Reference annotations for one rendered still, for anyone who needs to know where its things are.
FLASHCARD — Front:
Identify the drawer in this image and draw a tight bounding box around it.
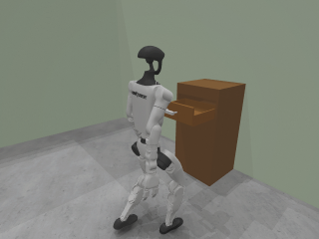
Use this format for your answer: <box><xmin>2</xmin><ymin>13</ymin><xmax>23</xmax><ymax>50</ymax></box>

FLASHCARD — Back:
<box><xmin>164</xmin><ymin>99</ymin><xmax>216</xmax><ymax>126</ymax></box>

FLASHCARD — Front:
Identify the handle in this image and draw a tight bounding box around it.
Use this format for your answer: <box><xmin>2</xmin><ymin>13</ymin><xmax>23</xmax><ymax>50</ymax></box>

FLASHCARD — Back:
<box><xmin>165</xmin><ymin>109</ymin><xmax>177</xmax><ymax>116</ymax></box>

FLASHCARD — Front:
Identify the robot right forearm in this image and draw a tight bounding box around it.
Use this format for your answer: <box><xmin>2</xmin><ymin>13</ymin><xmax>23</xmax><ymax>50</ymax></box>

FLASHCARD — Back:
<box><xmin>145</xmin><ymin>124</ymin><xmax>161</xmax><ymax>174</ymax></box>

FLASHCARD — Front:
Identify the robot left forearm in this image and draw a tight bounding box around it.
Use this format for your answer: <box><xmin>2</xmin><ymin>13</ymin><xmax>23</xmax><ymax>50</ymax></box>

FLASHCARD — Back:
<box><xmin>127</xmin><ymin>116</ymin><xmax>142</xmax><ymax>137</ymax></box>

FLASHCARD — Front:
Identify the robot left foot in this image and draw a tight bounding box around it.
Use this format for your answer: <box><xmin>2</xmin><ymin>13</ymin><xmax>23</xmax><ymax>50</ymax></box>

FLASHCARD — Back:
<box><xmin>113</xmin><ymin>214</ymin><xmax>138</xmax><ymax>230</ymax></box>

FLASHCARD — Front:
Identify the right robot hand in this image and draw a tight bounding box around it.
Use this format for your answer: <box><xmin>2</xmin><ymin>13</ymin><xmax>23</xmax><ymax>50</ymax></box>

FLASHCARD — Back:
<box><xmin>143</xmin><ymin>172</ymin><xmax>160</xmax><ymax>201</ymax></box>

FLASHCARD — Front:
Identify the left robot upper arm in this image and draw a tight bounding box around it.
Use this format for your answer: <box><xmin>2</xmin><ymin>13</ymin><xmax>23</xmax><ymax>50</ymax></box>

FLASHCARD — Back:
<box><xmin>126</xmin><ymin>81</ymin><xmax>137</xmax><ymax>119</ymax></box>

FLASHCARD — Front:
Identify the cabinet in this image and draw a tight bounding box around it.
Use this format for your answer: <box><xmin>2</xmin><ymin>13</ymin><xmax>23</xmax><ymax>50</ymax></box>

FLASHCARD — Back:
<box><xmin>174</xmin><ymin>79</ymin><xmax>246</xmax><ymax>186</ymax></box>

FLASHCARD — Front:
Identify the robot torso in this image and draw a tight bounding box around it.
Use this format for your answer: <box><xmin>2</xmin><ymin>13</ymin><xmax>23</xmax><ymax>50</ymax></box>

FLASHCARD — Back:
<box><xmin>132</xmin><ymin>81</ymin><xmax>164</xmax><ymax>158</ymax></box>

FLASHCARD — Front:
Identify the right robot upper arm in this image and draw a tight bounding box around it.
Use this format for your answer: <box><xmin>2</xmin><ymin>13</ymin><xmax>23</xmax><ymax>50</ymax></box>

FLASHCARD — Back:
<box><xmin>146</xmin><ymin>85</ymin><xmax>173</xmax><ymax>134</ymax></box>

